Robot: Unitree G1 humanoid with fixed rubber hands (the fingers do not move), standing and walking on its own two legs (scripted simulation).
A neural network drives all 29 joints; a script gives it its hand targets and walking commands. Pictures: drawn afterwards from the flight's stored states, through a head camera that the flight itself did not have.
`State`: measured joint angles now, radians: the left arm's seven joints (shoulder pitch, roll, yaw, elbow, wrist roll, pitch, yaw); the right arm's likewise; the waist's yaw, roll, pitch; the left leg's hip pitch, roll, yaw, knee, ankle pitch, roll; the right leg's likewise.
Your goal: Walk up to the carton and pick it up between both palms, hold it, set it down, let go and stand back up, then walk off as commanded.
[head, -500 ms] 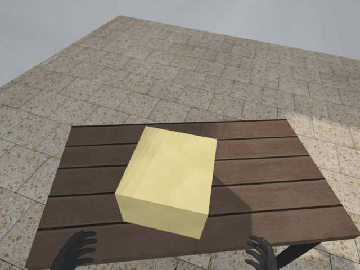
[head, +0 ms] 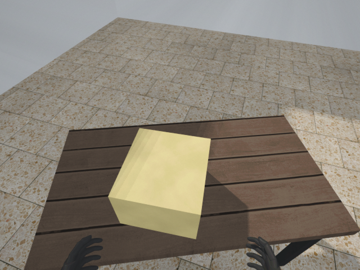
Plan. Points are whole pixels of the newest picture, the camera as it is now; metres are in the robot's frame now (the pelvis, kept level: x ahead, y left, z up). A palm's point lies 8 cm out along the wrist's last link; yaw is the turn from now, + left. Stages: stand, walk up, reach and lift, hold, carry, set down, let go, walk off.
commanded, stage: set down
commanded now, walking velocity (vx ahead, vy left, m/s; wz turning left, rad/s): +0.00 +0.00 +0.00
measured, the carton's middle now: (166, 180) +0.42 +0.06 -0.14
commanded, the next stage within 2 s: let go in 0.76 s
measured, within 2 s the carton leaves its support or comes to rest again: neither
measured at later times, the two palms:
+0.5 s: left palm (82, 268) +0.16 +0.23 -0.08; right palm out of the picture +0.15 -0.21 -0.09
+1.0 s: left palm out of the picture +0.15 +0.20 -0.09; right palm out of the picture +0.15 -0.24 -0.09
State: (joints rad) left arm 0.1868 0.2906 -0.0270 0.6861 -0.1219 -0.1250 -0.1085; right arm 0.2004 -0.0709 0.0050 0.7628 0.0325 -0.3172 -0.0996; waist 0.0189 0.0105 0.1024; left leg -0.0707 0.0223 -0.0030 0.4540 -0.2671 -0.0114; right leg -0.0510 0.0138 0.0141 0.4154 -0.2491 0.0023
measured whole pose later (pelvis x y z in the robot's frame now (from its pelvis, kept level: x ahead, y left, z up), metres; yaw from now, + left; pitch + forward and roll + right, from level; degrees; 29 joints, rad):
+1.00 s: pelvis +0.00 -0.01 +0.00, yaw -1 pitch -5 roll +0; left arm 0.18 0.15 0.01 0.58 0.03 0.11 0.02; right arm 0.12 -0.18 -0.03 0.86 -0.03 -0.23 0.04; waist 0.01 -0.01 0.09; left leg -0.07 0.04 0.02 0.37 -0.23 -0.03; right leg -0.08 0.02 0.02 0.39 -0.23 -0.02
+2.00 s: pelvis -0.02 +0.00 +0.00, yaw +0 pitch -2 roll +0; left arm 0.19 0.36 0.00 1.00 0.01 -0.02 -0.01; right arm 0.16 -0.35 0.03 1.06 -0.02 -0.02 0.01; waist 0.00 0.01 0.02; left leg -0.15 0.01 0.02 0.36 -0.17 0.00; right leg -0.16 -0.01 0.02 0.38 -0.18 0.01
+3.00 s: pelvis -0.10 -0.04 -0.02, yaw +1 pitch -3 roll +0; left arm 0.15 0.37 0.09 0.84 0.02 0.05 0.01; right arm 0.05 -0.41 -0.07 0.84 -0.02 0.08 0.00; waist 0.00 0.07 0.21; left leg -0.46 0.01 -0.10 0.84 -0.38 0.03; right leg -0.27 0.05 0.00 0.70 -0.38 -0.05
